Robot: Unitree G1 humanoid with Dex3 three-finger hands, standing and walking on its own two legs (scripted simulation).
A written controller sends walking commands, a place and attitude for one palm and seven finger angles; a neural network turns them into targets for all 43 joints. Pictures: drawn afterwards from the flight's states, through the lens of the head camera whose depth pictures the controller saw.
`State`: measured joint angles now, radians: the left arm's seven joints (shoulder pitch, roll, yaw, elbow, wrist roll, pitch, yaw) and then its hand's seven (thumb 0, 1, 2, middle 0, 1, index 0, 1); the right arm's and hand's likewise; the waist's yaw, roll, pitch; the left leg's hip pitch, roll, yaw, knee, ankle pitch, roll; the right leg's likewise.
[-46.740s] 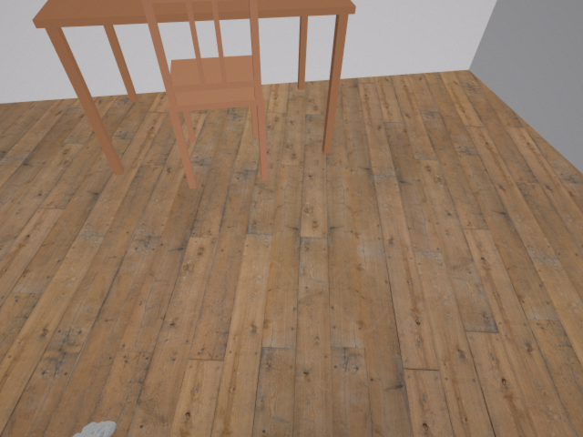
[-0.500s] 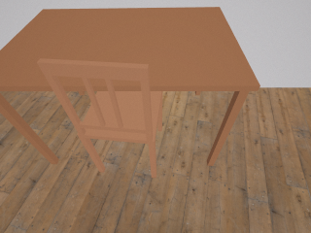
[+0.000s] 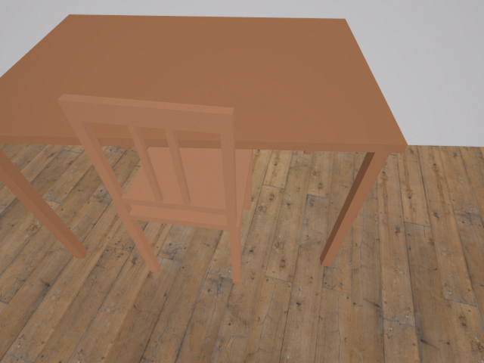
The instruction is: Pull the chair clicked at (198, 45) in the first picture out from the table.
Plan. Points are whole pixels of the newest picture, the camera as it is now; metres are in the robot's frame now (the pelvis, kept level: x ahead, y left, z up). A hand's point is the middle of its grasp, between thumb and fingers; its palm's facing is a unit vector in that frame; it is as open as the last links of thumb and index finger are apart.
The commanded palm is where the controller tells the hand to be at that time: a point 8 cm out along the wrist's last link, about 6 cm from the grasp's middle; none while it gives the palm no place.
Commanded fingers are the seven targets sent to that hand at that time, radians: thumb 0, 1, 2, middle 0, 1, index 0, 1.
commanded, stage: look again from close up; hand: left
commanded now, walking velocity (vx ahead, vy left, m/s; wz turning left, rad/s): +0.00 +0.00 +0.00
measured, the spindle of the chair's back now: (148, 166) +0.58 +0.28 -0.08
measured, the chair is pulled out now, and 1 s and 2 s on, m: -0.09 -0.09 -0.09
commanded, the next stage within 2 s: shuffle to correct the standing spot in 0.12 s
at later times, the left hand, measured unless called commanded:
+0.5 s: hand out of the picture +0.00 +0.18 -0.18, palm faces +0.04 -0.99 -0.17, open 7.4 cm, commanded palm none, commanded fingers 0.00 0.90 0.90 -0.20 -0.30 -0.20 -0.30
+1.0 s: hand (154, 351) +0.17 +0.19 -0.17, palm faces -0.07 -0.97 -0.23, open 7.3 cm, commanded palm none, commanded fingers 0.00 0.90 0.90 -0.20 -0.30 -0.20 -0.30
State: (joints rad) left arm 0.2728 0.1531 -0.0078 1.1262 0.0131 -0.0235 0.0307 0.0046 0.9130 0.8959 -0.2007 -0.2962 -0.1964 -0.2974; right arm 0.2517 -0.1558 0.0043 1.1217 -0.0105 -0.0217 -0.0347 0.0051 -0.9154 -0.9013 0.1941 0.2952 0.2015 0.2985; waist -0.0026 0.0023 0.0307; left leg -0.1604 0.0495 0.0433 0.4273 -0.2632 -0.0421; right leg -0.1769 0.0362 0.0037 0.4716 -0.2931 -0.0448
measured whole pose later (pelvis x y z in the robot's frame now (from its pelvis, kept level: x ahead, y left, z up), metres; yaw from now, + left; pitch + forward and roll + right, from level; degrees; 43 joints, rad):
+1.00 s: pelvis +0.11 +0.00 +0.00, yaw -5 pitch +0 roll +2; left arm 0.21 0.17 0.04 1.03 0.03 -0.02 0.03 0.00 0.93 0.90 -0.20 -0.30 -0.20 -0.30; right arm 0.26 -0.14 -0.02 1.06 -0.01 -0.01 -0.02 0.00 -0.91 -0.90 0.19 0.30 0.20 0.30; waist -0.01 -0.02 0.08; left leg -0.37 0.05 0.08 0.76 -0.36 -0.03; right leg -0.27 -0.04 -0.10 0.53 -0.25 -0.05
